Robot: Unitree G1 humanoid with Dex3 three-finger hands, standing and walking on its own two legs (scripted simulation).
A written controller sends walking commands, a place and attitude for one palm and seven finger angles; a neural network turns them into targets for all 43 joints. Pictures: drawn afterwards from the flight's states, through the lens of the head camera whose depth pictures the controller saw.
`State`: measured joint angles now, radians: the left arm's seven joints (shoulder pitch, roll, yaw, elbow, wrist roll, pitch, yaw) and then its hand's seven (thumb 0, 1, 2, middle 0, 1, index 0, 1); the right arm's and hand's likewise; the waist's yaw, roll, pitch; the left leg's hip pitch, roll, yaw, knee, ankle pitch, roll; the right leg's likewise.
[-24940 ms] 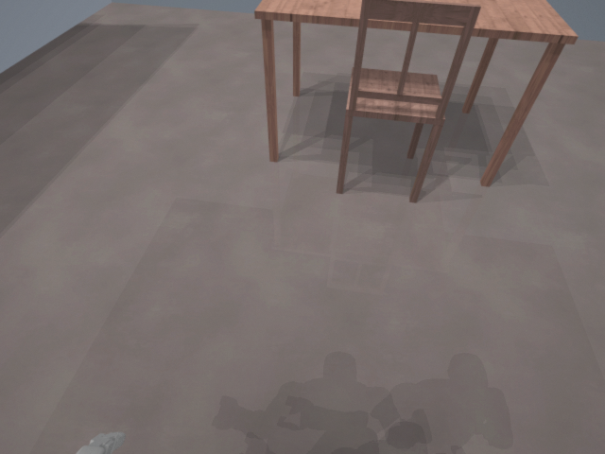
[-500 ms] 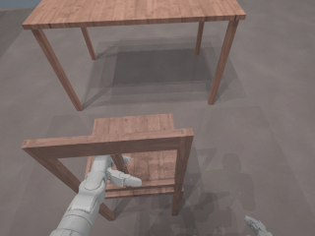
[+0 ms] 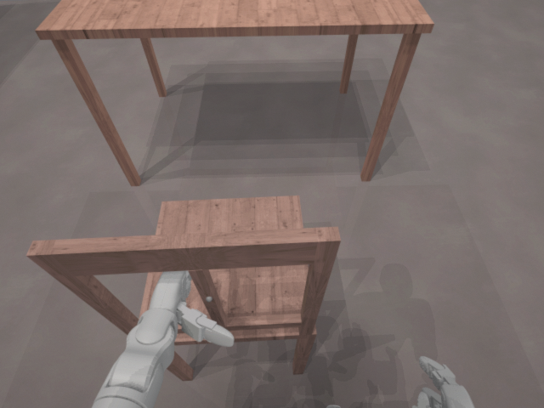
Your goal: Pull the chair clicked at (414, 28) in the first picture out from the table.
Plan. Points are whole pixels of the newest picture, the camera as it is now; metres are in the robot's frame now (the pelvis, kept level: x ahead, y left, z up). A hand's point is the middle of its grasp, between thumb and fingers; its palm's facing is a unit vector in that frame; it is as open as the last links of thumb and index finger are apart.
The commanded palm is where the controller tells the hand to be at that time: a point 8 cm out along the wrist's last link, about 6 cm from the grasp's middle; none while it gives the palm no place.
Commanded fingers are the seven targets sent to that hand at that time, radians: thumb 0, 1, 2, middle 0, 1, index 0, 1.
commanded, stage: draw the fingers out of the gap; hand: left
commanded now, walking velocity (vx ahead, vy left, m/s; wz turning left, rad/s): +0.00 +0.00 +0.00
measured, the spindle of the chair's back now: (210, 298) +0.30 +0.11 -0.06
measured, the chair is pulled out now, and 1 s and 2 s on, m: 0.65 0.65 0.65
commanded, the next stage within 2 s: draw the hand back to the body in 0.66 s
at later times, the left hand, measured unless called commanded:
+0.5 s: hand (201, 370) +0.19 +0.10 -0.03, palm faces -0.10 -0.99 -0.11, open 17.5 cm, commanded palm +0.17 +0.15 -0.01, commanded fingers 0.00 -0.55 0.20 0.00 0.00 0.00 0.00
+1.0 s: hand (157, 373) +0.17 +0.14 +0.04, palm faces +0.10 -1.00 +0.00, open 17.5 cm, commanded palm +0.13 +0.19 +0.04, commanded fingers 0.00 -0.55 0.20 0.00 0.00 0.00 0.00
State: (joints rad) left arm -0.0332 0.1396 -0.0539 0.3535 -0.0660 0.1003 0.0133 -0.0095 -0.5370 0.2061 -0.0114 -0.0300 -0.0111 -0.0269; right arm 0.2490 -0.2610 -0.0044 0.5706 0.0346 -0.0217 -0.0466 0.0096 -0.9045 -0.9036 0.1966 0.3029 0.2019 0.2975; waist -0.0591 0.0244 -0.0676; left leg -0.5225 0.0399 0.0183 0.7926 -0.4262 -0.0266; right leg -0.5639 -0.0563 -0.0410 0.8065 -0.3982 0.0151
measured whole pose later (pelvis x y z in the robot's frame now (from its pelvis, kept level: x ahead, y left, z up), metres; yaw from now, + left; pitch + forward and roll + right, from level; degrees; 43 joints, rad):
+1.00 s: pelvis -0.02 +0.00 -0.04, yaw +2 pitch +12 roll -1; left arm 0.61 0.16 -0.08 -0.36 -0.14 -0.29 0.03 -0.01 -0.54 0.21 0.00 0.00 0.00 0.00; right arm 0.24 -0.21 -0.01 0.50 0.04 -0.14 -0.05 0.01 -0.90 -0.90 0.20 0.30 0.20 0.30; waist 0.00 0.02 -0.13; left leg -0.77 0.04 -0.04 1.09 -0.54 -0.03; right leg -0.77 -0.07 -0.08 1.06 -0.50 0.01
